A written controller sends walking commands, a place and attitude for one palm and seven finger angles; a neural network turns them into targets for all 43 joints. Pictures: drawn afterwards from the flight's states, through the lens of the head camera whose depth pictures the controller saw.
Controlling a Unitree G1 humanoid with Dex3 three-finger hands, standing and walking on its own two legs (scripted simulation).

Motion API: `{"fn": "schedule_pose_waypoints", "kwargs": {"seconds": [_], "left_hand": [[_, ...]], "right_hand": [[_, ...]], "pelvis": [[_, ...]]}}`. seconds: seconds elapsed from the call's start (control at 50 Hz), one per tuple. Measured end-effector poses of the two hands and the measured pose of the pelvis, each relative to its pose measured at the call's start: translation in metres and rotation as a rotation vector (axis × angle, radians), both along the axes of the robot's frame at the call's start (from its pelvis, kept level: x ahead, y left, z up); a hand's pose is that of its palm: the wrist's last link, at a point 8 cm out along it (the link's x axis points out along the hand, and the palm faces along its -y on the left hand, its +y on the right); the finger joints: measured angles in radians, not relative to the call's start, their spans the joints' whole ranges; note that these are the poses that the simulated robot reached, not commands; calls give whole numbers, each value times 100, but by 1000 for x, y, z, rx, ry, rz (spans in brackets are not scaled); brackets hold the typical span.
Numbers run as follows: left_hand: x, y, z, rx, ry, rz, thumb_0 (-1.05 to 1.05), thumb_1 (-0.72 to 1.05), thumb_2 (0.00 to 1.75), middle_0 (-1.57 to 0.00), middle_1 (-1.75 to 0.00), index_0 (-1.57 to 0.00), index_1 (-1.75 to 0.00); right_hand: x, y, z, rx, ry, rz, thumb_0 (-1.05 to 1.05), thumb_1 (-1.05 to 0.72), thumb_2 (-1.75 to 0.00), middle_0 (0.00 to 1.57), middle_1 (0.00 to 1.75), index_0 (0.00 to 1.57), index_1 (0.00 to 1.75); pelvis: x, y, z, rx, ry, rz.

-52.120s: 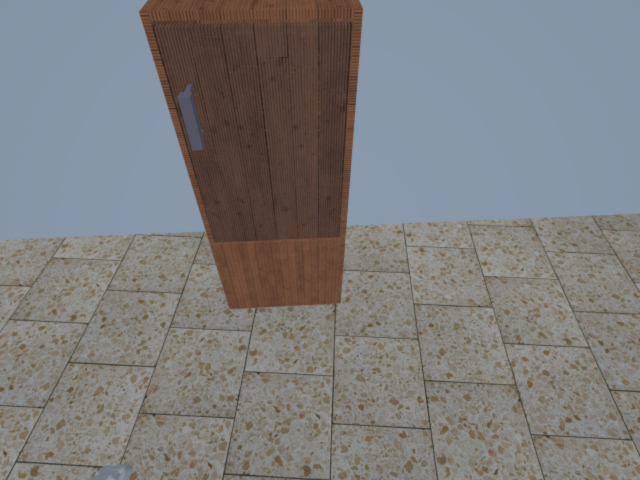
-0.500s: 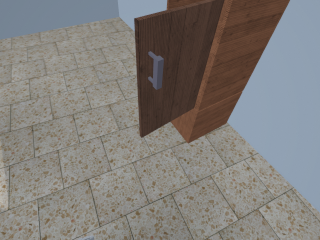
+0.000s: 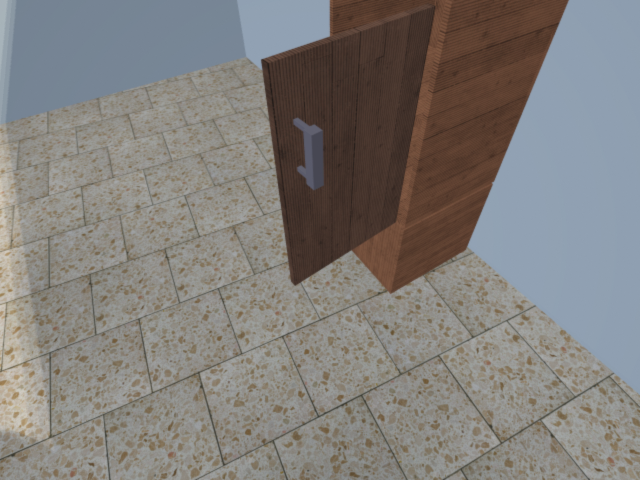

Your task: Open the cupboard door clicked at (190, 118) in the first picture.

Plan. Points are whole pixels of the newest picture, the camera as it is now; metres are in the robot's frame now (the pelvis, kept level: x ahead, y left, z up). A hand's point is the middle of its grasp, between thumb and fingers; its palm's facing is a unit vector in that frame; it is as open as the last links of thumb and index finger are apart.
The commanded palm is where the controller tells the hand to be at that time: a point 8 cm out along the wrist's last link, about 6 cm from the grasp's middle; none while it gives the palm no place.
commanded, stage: let the arm hang, fingers relaxed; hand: left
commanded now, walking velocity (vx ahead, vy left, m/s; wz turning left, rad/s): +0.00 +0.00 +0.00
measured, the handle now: (307, 153) +0.64 +0.06 +0.04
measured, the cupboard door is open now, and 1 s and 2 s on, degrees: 95 95 95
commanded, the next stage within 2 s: look to check the result in 0.26 s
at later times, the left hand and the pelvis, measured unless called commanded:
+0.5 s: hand out of the picture +0.07 +0.22 -0.16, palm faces +0.02 -0.95 -0.31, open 7.4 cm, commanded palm none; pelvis +0.01 +0.00 +0.00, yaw +0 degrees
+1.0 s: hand out of the picture +0.12 +0.23 -0.15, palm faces +0.00 -0.94 -0.34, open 7.4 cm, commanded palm none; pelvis +0.04 -0.01 +0.01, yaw +0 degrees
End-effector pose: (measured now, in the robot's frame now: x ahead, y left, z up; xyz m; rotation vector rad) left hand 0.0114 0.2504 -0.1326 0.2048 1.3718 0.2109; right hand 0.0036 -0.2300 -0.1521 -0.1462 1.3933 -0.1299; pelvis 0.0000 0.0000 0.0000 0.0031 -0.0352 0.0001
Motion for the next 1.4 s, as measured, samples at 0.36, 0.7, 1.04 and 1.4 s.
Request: {"fn": "schedule_pose_waypoints", "kwargs": {"seconds": [0.36, 0.7, 1.04, 1.4], "left_hand": [[42, 5, 3, 6, -70, -30, 0, 90, 89, -20, -30, -20, -30], [69, 25, 18, 70, -86, -44, 0, 90, 89, -20, -30, -20, -30], [105, 22, 21, 75, -117, -73, 0, 90, 89, -20, -30, -20, -30], [120, 19, 21, 73, -127, -84, 0, 90, 89, -20, -30, -20, -30]], "right_hand": [[20, -23, 10, -54, -21, 10, 0, -91, -90, 20, 30, 20, 30], [77, -48, 18, -94, -92, 56, 0, -91, -90, 20, 30, 20, 30], [110, -65, 26, -125, -122, 68, 0, -91, -90, 20, 30, 20, 30], [113, -65, 26, -125, -115, 52, 0, -91, -90, 20, 30, 20, 30]], "pelvis": [[9, -3, 3, 1, 2, 6], [25, -7, 6, 1, 11, 8], [44, -12, 7, 1, 22, 4], [56, -14, 8, 0, 22, -5]]}}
